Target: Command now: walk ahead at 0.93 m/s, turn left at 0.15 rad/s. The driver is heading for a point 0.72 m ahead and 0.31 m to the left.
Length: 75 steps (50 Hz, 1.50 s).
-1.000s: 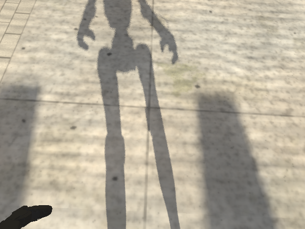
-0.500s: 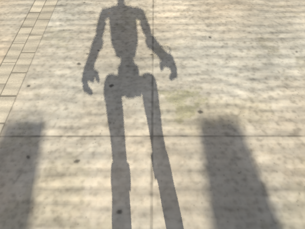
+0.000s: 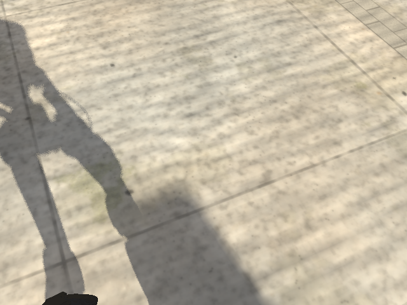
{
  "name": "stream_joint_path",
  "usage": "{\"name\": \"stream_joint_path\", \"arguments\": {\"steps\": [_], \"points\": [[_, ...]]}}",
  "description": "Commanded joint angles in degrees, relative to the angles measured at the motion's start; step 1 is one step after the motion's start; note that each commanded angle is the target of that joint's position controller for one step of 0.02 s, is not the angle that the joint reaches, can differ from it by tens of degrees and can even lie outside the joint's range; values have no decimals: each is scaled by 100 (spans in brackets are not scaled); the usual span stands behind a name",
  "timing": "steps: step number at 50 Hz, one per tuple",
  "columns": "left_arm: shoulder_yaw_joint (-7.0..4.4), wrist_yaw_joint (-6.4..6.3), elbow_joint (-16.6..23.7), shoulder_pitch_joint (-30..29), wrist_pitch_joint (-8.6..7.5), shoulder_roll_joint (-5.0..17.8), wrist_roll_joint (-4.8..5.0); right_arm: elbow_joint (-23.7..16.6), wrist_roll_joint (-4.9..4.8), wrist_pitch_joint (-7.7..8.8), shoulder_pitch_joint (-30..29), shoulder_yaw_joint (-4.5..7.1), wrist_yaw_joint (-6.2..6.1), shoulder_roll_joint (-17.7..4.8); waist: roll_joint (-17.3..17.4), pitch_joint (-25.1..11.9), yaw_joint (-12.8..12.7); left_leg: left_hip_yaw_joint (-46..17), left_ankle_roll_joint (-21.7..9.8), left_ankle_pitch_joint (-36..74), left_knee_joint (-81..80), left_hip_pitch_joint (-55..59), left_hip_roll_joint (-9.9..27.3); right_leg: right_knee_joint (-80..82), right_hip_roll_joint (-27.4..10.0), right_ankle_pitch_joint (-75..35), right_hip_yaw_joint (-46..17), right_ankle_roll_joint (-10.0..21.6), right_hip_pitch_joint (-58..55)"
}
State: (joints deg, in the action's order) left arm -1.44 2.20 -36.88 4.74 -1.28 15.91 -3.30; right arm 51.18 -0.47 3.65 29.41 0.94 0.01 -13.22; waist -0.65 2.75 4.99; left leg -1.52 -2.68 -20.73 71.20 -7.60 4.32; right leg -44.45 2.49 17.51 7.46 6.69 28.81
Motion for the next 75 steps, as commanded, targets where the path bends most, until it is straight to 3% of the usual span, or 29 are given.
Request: {"name": "stream_joint_path", "arguments": {"steps": [1, 9, 14, 18, 19, 20, 21, 22, 23, 26, 29, 35, 38, 39, 40, 41, 42, 44, 48, 49, 54, 58, 59, 60, 61, 62, 64, 68, 75], "points": [[-370, -171, -347, 1446, -195, 898, -16, -775, -21, 157, -829, 178, 51, -802, 209, -334, -805, -412, -230, 840, 891, -3146, 243, 2978, -2037, 513, -2880, 274, -2723], [-125, -82, -887, 1543, -622, 108, 219, -729, 24, -277, -1604, 129, 314, -283, -453, 737, -358, 288, -228, 2180, -630, -3342, 110, 3906, -817, -3045, 393, -735, -1772], [-95, -356, -1036, 1695, -615, 497, 256, -975, 56, -203, -2085, 41, 438, -387, -319, 359, -195, 1396, -556, 2809, -2530, -2434, -545, 3451, -988, -7073, 996, -937, -2759], [-285, -638, -745, 828, -363, 1208, 142, -229, 128, -393, 603, 384, 315, -1273, -644, -924, 1337, 1096, -1051, 1861, -2819, 584, -1018, -114, -1466, -9124, 707, -913, -2619], [-355, -567, -646, 320, -253, 1259, 186, 56, 46, -375, 1624, 573, 205, -1555, 15, -1105, 1909, 392, -1592, 1883, -3604, 1649, -661, -3012, -933, -6237, 722, -826, -1713], [-98, -351, -442, -267, -295, 327, 105, 195, -103, -381, 1080, 566, 100, -1400, 1398, -200, 1397, -49, -1641, 1826, -3570, 1649, -631, -5232, 262, 559, 461, -668, 252], [88, -330, 89, 680, -402, -239, 107, -104, 106, -322, 196, 520, 111, -1654, 1428, -431, -14, -2162, -2287, 2995, -3281, 2139, -8, -6194, 218, 1301, -611, -819, 1875], [179, -265, 403, 914, -565, -39, 103, -343, 172, -317, 30, 551, 43, -1626, 1056, -1298, -53, -4259, -2837, 358, -4893, 2565, 871, -5804, 122, 1132, -1491, -753, 2385], [145, -225, 319, 696, -673, 398, 28, -422, 230, -302, -185, 521, -22, -1292, -83, -549, -185, -4630, -2503, -1123, -5953, 1603, 947, -4969, -205, 686, -1542, -646, 2402], [160, -221, 257, 469, -367, 527, -173, -474, 158, -41, -686, 441, -55, -1207, -682, 423, -778, -3460, -2003, -507, -6152, -724, 294, -3366, -740, 405, -1423, -904, 1433], [246, -155, 555, -292, -216, 434, -55, -541, 121, 150, -796, 476, -28, -1330, -467, 589, -615, -2371, -1801, 666, -6397, -1953, -328, -1337, -965, -512, -1031, -1159, 393], [263, -156, 833, -924, -276, 371, 225, -542, 41, 123, -485, 647, 103, -1475, 363, -58, 30, -2110, -1054, 2672, -5597, -609, -479, 1264, -435, -2107, -830, -953, -746], [-59, -318, 371, 865, -374, 1026, 215, -648, 122, 131, -881, 729, 101, -1825, 269, -1179, -1011, -1992, -648, 4232, -3272, -275, -623, 1465, -154, -924, -830, -783, -2738], [-238, -426, 86, 2215, -411, 1384, 120, -790, 126, 201, -1218, 657, 105, -1562, 85, -1812, -1681, -1737, -545, 3493, -1601, -1168, -850, 1178, -781, 36, -1324, -651, -4200], [-347, -504, -85, 3017, -419, 1802, -107, -1113, 81, 258, -1356, 377, 62, -496, -1442, -2212, -1691, -1189, -527, -896, 287, -2714, -1328, 1811, -2396, 2270, -3384, -580, -5328], [-428, -434, 40, 2096, -364, 2004, -96, -1413, -132, 218, -681, 241, 79, -466, -2729, -2545, -825, -801, -488, -778, 1176, -3764, -1241, 3240, -3118, 3258, -6447, -42, -5194], [-334, -394, 234, 1281, -311, 1242, -56, -1166, 64, 60, -1106, 282, 32, -916, -1305, -1506, -813, -562, -488, -32, 1358, -4058, -679, 3239, -2758, 3827, -5532, 14, -4283], [-175, -325, 8, 1161, -307, 607, -54, -1182, 247, -40, -1664, 313, 169, -959, -161, -515, -754, -356, -281, 467, 700, -3673, -329, 2920, -2101, 399, -3269, -22, -3012], [-87, -178, -709, 1880, -570, 379, 192, -1538, 324, -212, -1990, 183, 259, -562, -603, -319, -528, -290, -54, 65, -166, -3627, -453, 2588, -1772, -4895, -1536, -72, -2724], [-208, -271, -413, 931, -587, 564, 511, -1666, -335, -134, -1937, 182, 180, -522, -834, -192, -278, -446, 30, 303, -792, -3660, -235, 2734, -1645, -4433, -1316, -24, -2584], [-397, -435, -513, 1005, -626, 1325, 514, -1864, 27, 66, -2650, 66, 409, -634, -505, -491, -389, 109, 57, 2518, -3576, -1337, -563, 3040, -1420, -4359, -492, -76, -1816], [-387, -432, -604, 1222, -496, 1323, 571, -1542, 163, 31, -1582, 348, 301, -1206, -275, -997, 235, 144, -479, 3134, -4456, 291, -814, 858, -1161, -4994, -169, -418, -2045], [-288, -425, -477, 1429, -478, 1092, 376, -1499, 215, -21, -1241, 438, 186, -1619, 545, -1404, 264, -760, -817, 5701, -4173, 1495, 61, -965, -713, -2489, -44, -681, -1045], [-43, -294, -548, 2620, -452, 495, 237, -1683, 400, -44, -1510, 300, 112, -1681, 1683, -2578, -477, -3004, -2138, 8497, -3690, 2979, 1928, -3216, -99, 2407, -628, -981, 362], [-104, -213, -787, 2659, -399, 972, 337, -1722, 291, -76, -1464, 202, 151, -1153, 820, -3407, -160, -3040, -2357, 8250, -3794, 2832, 1888, -3499, -346, 2288, -1664, -993, 131], [-146, -201, -628, 2170, -324, 1089, 496, -1715, 156, -111, -1825, 214, 187, -1080, 658, -2637, -262, -2570, -2217, 6695, -4121, 2160, 1546, -3339, -513, 2029, -1439, -1028, 554], [-171, -402, -528, 1347, -156, 1010, 403, -1666, -6, -122, -2396, 129, 158, -748, 77, -1343, -453, -1918, -1581, 5001, -4631, 393, 955, -2425, -793, 1432, -1250, -1138, 486], [-87, -511, -593, 1665, 55, 533, 327, -1506, 222, -154, -2669, 219, 110, -861, 573, -1159, -850, -1088, -1346, 4796, -5032, -1341, 530, -975, -662, 859, -949, -1238, -939], [-61, -427, -531, 962, 155, 329, 184, -1144, 137, -281, -2466, 119, 26, -485, 597, -892, -770, -1029, -606, 408, -5045, -1875, 127, 1333, -465, -888, -844, -863, -2181]]}}
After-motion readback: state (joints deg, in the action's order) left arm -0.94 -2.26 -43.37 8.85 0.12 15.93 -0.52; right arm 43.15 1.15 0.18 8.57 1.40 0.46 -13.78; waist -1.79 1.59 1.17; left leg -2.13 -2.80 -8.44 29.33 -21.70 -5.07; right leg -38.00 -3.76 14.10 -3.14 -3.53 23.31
